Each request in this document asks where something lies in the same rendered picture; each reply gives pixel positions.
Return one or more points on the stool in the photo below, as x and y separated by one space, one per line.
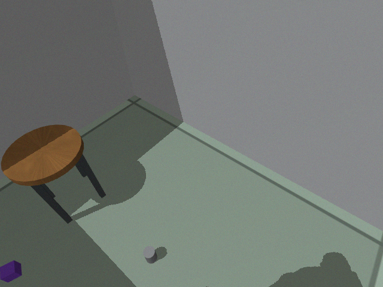
43 155

